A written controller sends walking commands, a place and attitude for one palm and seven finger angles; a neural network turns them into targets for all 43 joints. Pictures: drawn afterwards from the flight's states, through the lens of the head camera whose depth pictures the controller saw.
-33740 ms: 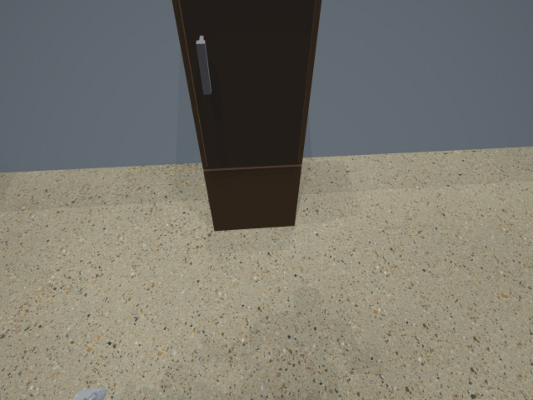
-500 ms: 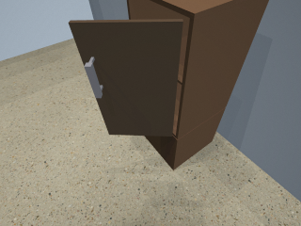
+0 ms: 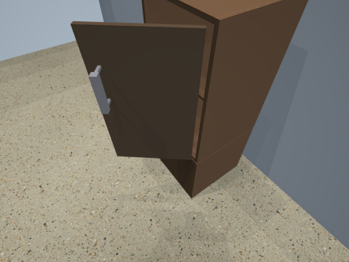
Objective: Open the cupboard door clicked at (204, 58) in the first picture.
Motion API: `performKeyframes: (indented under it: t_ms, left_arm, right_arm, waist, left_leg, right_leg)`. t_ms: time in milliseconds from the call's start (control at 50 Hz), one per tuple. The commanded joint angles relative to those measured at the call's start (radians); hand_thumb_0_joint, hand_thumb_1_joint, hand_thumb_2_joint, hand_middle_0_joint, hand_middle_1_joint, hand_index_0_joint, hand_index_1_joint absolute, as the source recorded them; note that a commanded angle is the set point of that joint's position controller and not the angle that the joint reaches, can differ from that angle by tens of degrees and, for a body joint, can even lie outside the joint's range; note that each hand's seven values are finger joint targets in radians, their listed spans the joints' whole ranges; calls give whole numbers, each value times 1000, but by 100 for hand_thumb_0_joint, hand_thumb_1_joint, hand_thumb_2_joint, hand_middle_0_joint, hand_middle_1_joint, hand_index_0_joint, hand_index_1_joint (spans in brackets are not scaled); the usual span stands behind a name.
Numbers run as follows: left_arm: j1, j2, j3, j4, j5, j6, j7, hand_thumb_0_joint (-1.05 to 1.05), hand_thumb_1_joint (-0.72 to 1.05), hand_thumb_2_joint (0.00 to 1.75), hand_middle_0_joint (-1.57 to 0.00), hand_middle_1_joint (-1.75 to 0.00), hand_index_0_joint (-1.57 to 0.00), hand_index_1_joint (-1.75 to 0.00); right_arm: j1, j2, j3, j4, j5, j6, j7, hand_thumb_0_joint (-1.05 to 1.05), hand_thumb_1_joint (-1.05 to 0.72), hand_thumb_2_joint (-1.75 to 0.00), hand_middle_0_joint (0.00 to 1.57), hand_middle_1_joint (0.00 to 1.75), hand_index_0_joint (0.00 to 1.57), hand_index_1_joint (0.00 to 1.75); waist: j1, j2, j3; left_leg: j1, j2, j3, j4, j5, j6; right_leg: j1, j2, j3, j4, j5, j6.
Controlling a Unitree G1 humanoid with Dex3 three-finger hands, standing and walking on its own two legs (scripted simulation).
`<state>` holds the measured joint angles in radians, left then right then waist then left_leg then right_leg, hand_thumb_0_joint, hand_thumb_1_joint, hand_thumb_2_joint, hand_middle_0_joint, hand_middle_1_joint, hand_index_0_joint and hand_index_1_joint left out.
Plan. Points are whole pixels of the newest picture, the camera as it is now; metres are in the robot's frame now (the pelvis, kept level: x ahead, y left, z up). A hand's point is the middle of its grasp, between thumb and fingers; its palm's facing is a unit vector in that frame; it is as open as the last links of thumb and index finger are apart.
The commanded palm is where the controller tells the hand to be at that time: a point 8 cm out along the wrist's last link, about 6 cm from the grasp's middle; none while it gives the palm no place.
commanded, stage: come to a stop and stand still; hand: left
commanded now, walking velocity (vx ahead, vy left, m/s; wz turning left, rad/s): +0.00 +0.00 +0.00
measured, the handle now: (102, 90) +0.57 +0.26 +0.06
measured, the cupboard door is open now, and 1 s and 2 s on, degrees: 51 51 51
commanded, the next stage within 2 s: look again from close up in 0.12 s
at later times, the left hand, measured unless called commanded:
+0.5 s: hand out of the picture +0.01 +0.16 -0.17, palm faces +0.03 -0.98 -0.19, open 7.4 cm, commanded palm none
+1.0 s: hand out of the picture +0.00 +0.17 -0.18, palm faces +0.08 -0.98 -0.19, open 7.4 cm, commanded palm none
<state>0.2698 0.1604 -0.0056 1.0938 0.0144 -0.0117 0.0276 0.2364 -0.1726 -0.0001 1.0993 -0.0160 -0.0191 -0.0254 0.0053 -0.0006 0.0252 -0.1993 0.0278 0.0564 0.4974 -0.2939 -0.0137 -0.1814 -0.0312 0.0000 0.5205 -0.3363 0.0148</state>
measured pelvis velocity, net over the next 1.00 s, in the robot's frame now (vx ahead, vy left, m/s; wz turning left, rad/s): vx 0.01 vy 0.00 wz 0.02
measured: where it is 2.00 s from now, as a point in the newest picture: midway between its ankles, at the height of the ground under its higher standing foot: outside the picture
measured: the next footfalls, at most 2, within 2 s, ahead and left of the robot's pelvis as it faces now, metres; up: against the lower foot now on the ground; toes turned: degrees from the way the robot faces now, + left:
none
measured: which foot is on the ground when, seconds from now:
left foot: down 0.00-1.00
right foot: down 0.00-1.00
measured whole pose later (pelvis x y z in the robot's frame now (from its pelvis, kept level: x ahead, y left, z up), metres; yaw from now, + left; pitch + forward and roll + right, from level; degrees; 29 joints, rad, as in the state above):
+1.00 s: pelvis +0.01 +0.00 +0.00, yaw +1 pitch +0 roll +0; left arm 0.29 0.15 0.02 1.09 0.02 -0.01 0.03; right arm 0.27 -0.16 -0.01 1.11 -0.02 0.00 -0.02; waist 0.02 0.00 0.03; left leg -0.21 0.04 0.04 0.53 -0.31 -0.02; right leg -0.17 -0.02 -0.02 0.52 -0.35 0.00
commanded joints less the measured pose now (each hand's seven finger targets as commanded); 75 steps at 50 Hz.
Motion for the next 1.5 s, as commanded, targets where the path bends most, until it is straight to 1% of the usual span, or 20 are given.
performKeyframes:
  t_ms: [0, 40, 780, 860, 960, 1020, 1040, 1060, 1080, 1100, 1120, 1140, 1180, 1220, 1280, 1320, 1340, 1360, 1440, 1480]
  left_arm:
    - [60, 126, 27, -32, 2, -10, 6, 0, 90, 90, -20, -30, -20, -30]
    - [66, 124, 27, -30, 3, -12, 6, 0, 90, 90, -20, -30, -20, -30]
    - [79, 105, 28, -12, 0, -13, 8, 0, 90, 90, -20, -30, -20, -30]
    - [88, 129, 42, -21, 4, -9, 11, 0, 90, 90, -20, -30, -20, -30]
    - [115, 173, 72, -36, 6, -1, 16, 0, 90, 90, -20, -30, -20, -30]
    - [93, 174, 83, -58, 9, 5, 20, 0, 90, 90, -20, -30, -20, -30]
    - [76, 164, 84, -71, 11, 10, 20, 0, 90, 90, -20, -30, -20, -30]
    - [59, 143, 82, -83, 11, 15, 18, 0, 90, 90, -20, -30, -20, -30]
    - [37, 116, 77, -98, 12, 22, 15, 0, 90, 90, -20, -30, -20, -30]
    - [2, 84, 70, -119, 15, 27, 14, 0, 90, 90, -20, -30, -20, -30]
    - [-13, 68, 61, -126, 14, 29, 14, 0, 90, 90, -20, -30, -20, -30]
    - [-21, 58, 57, -130, 14, 24, 9, 0, 90, 90, -20, -30, -20, -30]
    - [15, 27, 46, -111, 11, 15, 1, 0, 90, 90, -20, -30, -20, -30]
    - [39, 17, 36, -94, 7, 11, -4, 0, 90, 90, -20, -30, -20, -30]
    - [103, 29, 33, -54, 4, -2, -2, 0, 90, 90, -20, -30, -20, -30]
    - [117, 93, 33, -37, 3, -20, 5, 0, 90, 90, -20, -30, -20, -30]
    - [106, 113, 31, -34, 0, -23, 5, 0, 90, 90, -20, -30, -20, -30]
    - [93, 115, 33, -29, -2, -26, 6, 0, 90, 90, -20, -30, -20, -30]
    - [61, 81, 25, -28, -5, -23, 12, 0, 90, 90, -20, -30, -20, -30]
    - [63, 80, 24, -23, -7, -19, 14, 0, 90, 90, -20, -30, -20, -30]
  right_arm:
    - [47, -99, -14, -28, 3, -12, -7, 0, -90, -90, 20, 30, 20, 30]
    - [46, -94, -15, -26, 5, -11, -7, 0, -90, -90, 20, 30, 20, 30]
    - [68, -78, -12, 9, 3, -10, -13, 0, -90, -90, 20, 30, 20, 30]
    - [68, -78, -17, -8, 3, 1, -7, 0, -90, -90, 20, 30, 20, 30]
    - [39, -69, -29, -57, 1, 17, -1, 0, -90, -90, 20, 30, 20, 30]
    - [61, -69, -33, -72, 2, 17, 1, 0, -90, -90, 20, 30, 20, 30]
    - [86, -75, -35, -65, 2, 15, 2, 0, -90, -90, 20, 30, 20, 30]
    - [126, -95, -39, -58, -1, 11, 2, 0, -90, -90, 20, 30, 20, 30]
    - [165, -134, -46, -52, -7, 10, 0, 0, -90, -90, 20, 30, 20, 30]
    - [196, -156, -52, -53, -8, 12, -4, 0, -90, -90, 20, 30, 20, 30]
    - [197, -143, -49, -59, -7, 11, -8, 0, -90, -90, 20, 30, 20, 30]
    - [183, -122, -42, -68, -9, 7, -10, 0, -90, -90, 20, 30, 20, 30]
    - [114, -113, -34, -86, -15, -5, -11, 0, -90, -90, 20, 30, 20, 30]
    - [90, -116, -31, -79, -14, -13, -12, 0, -90, -90, 20, 30, 20, 30]
    - [79, -101, -27, -49, -3, -14, -17, 0, -90, -90, 20, 30, 20, 30]
    - [95, -48, -13, -39, 9, -19, -12, 0, -90, -90, 20, 30, 20, 30]
    - [102, -37, -11, -29, 6, -15, -9, 0, -90, -90, 20, 30, 20, 30]
    - [105, -30, -10, -13, 3, -6, -10, 0, -90, -90, 20, 30, 20, 30]
    - [126, -31, -6, 35, 2, -14, -15, 0, -90, -90, 20, 30, 20, 30]
    - [136, -35, -2, 48, 3, -17, -20, 0, -90, -90, 20, 30, 20, 30]
  waist:
    - [-2, 3, 1]
    - [-1, -25, 5]
    - [3, -11, 18]
    - [16, -23, 34]
    - [33, -147, 50]
    - [17, -152, 54]
    - [3, -109, 51]
    - [-12, -1, 29]
    - [-24, 139, 15]
    - [-38, 229, 32]
    - [-39, 212, 44]
    - [-33, 118, 52]
    - [-2, 77, 21]
    - [6, 90, 1]
    - [35, 32, -11]
    - [15, -81, -16]
    - [3, -102, 4]
    - [-5, -174, 6]
    - [-5, -31, 13]
    - [-2, 7, 2]
  left_leg:
    - [19, 73, -59, -72, 230, 42]
    - [23, 73, -57, -64, 228, 41]
    - [42, 80, -55, -91, 261, 33]
    - [-22, 53, -33, -49, 172, 26]
    - [-130, 8, 18, 81, 27, 6]
    - [-84, 14, 20, 20, 31, 8]
    - [-17, 26, 15, -16, 114, 15]
    - [52, 63, -34, -45, 237, 38]
    - [109, 150, -148, -93, 333, 98]
    - [127, 228, -246, -175, 346, 174]
    - [109, 260, -283, -209, 338, 230]
    - [94, 274, -306, -194, 370, 257]
    - [59, 255, -253, -203, 401, 248]
    - [40, 225, -188, -186, 452, 225]
    - [-3, 169, -121, -96, 372, 145]
    - [-85, 67, -46, -57, 117, 56]
    - [-77, 38, -25, -65, 39, 37]
    - [-46, 33, -14, -49, 47, 27]
    - [42, 84, -49, -115, 306, 36]
    - [60, 97, -53, -125, 366, 42]
  right_leg:
    - [-25, -69, 58, -86, 283, -44]
    - [-25, -68, 60, -91, 297, -45]
    - [-3, -69, 51, -120, 329, -48]
    - [12, -106, 91, -117, 279, -71]
    - [43, -233, 212, -161, 332, -138]
    - [0, -243, 190, -109, 392, -147]
    - [-46, -204, 138, -69, 346, -125]
    - [-94, -137, 71, 9, 260, -96]
    - [-176, -51, -37, 133, 44, -57]
    - [-281, 6, -93, 281, -217, -32]
    - [-326, -8, -63, 404, -278, -38]
    - [-337, -26, -44, 454, -262, -49]
    - [-275, -47, -28, 418, -198, -41]
    - [-174, -38, -46, 263, -147, -28]
    - [13, -24, -50, -65, 102, -19]
    - [99, -156, 119, -130, 361, -69]
    - [77, -192, 132, -120, 449, -97]
    - [53, -180, 124, -121, 491, -107]
    - [40, -104, 35, -85, 533, -78]
    - [48, -92, 27, -88, 477, -70]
